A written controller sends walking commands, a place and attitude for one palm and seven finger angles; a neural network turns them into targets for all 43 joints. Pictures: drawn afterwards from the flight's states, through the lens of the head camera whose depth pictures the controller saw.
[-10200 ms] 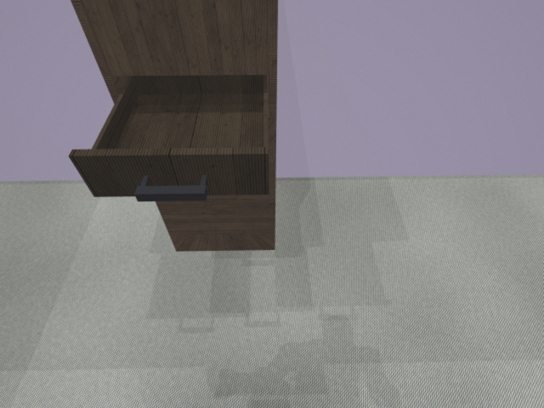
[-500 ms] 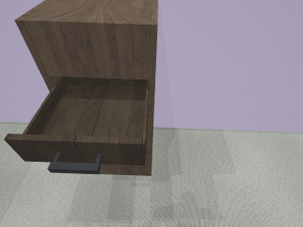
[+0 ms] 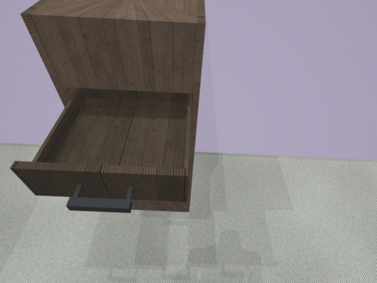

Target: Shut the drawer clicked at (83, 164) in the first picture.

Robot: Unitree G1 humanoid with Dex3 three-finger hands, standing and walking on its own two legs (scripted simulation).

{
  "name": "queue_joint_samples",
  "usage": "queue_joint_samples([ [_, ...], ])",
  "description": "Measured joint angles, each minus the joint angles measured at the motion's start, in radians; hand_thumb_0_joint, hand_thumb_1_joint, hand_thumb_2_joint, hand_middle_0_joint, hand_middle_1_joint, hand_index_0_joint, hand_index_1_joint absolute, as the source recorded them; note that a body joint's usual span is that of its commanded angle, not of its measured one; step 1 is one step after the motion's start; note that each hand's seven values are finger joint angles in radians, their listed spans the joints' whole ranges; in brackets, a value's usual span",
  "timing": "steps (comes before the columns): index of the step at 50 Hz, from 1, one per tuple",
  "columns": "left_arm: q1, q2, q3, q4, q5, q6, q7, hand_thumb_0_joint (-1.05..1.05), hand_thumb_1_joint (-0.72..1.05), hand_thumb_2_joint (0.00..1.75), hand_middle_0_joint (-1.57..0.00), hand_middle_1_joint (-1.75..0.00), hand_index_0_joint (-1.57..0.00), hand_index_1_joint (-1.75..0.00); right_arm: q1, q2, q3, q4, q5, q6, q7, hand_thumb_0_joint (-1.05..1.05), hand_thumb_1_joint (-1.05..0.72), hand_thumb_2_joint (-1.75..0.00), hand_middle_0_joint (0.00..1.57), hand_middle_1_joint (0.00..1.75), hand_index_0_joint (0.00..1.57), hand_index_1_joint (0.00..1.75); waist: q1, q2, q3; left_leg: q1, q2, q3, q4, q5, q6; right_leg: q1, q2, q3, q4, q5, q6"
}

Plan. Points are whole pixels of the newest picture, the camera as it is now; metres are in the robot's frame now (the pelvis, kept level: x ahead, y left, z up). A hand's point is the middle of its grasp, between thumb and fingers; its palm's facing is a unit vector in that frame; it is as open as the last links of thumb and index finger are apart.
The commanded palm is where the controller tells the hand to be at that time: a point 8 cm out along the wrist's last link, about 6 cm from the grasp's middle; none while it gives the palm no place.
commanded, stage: look again from close up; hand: left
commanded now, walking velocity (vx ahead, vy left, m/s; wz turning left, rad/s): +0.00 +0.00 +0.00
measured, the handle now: (102, 197) +0.30 +0.22 -0.01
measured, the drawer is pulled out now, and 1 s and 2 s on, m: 0.30 0.29 0.29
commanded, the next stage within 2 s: raise the hand and make a fist in 0.14 s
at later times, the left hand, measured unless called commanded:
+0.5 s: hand (111, 260) +0.17 +0.16 -0.02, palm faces +0.21 -0.98 -0.01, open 7.0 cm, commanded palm +0.09 +0.21 -0.04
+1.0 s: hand (106, 276) +0.14 +0.16 +0.00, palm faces +0.05 -1.00 -0.05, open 4.2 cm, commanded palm +0.09 +0.22 +0.01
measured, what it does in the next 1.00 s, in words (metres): lowers itself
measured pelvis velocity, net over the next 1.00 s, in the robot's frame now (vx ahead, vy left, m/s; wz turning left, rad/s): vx -0.03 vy -0.03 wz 0.06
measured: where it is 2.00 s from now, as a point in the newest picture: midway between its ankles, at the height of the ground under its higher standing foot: outside the picture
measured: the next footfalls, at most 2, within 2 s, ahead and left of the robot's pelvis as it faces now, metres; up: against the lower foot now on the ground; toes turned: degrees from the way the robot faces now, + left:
none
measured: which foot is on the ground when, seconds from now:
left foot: down 0.00-1.00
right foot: down 0.00-1.00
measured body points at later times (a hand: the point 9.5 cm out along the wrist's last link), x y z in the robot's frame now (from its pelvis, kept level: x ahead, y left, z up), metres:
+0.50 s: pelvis -0.02 +0.01 -0.03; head -0.02 +0.00 +0.42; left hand +0.15 +0.22 -0.01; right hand +0.13 -0.25 -0.11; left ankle +0.00 +0.10 -0.74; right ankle -0.02 -0.11 -0.74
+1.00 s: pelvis -0.03 -0.03 -0.06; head -0.01 -0.03 +0.39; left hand +0.13 +0.22 +0.01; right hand +0.15 -0.24 -0.14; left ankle +0.00 +0.10 -0.74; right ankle -0.02 -0.11 -0.74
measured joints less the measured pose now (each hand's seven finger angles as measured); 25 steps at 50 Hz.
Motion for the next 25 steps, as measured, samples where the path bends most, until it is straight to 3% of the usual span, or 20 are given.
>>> queue_joint_samples([
  [13, 0.000, -0.009, 0.000, 0.005, 0.005, -0.005, 0.008, 0.01, 0.91, 0.90, -0.20, -0.30, -0.20, -0.30, 0.004, -0.002, -0.003, -0.005, 0.002, 0.000, -0.001, 0.01, -0.91, -0.90, 0.20, 0.30, 0.20, 0.30, 0.000, 0.006, -0.005, -0.015, -0.004, 0.004, 0.010, -0.002, 0.010, -0.009, -0.005, 0.004, -0.003, 0.005, 0.011],
  [15, 0.115, 0.012, 0.005, -0.348, -0.051, 0.114, 0.043, 0.03, 0.94, 0.90, -0.21, -0.30, -0.21, -0.30, 0.049, -0.016, 0.004, -0.102, 0.017, -0.043, -0.018, 0.02, -0.92, -0.89, 0.20, 0.30, 0.20, 0.30, -0.002, 0.004, -0.001, -0.027, -0.008, 0.003, 0.030, -0.010, 0.011, -0.026, -0.010, 0.002, 0.026, -0.005, 0.009],
  [16, 0.173, 0.034, 0.008, -0.512, -0.072, 0.108, 0.073, 0.05, 0.96, 0.90, -0.21, -0.31, -0.21, -0.31, 0.075, -0.023, 0.000, -0.142, 0.028, -0.096, -0.026, 0.02, -0.93, -0.89, 0.20, 0.30, 0.20, 0.30, -0.003, -0.002, -0.015, -0.036, -0.017, 0.005, 0.033, -0.012, 0.010, -0.046, -0.020, 0.004, 0.056, -0.019, 0.006],
  [20, 0.220, 0.064, -0.006, -0.938, -0.128, 0.011, 0.119, 0.06, 0.98, 0.90, -0.24, -0.34, -0.24, -0.34, 0.092, -0.085, -0.017, -0.287, 0.043, -0.246, -0.032, 0.02, -0.92, -0.89, 0.20, 0.30, 0.20, 0.30, -0.039, 0.035, -0.063, -0.120, -0.040, -0.026, 0.116, -0.032, 0.019, -0.116, -0.047, -0.029, 0.147, -0.066, 0.017],
  [22, 0.176, 0.036, -0.006, -1.035, -0.137, -0.093, 0.090, 0.05, 0.97, 0.90, -0.26, -0.36, -0.26, -0.36, 0.057, -0.113, -0.030, -0.352, 0.033, -0.274, -0.021, 0.02, -0.92, -0.89, 0.20, 0.30, 0.20, 0.30, -0.052, 0.054, -0.093, -0.193, -0.037, -0.034, 0.184, -0.053, 0.019, -0.181, -0.048, -0.037, 0.203, -0.083, 0.016],
  [25, 0.165, -0.037, 0.027, -1.045, -0.175, -0.250, 0.003, 0.03, 0.95, 0.90, -0.30, -0.41, -0.24, -0.39, -0.012, -0.124, -0.052, -0.450, 0.019, -0.277, 0.012, 0.02, -0.91, -0.90, 0.20, 0.30, 0.20, 0.30, -0.045, 0.043, -0.145, -0.325, -0.021, -0.021, 0.301, -0.094, 0.011, -0.320, -0.039, -0.024, 0.323, -0.120, 0.007],
])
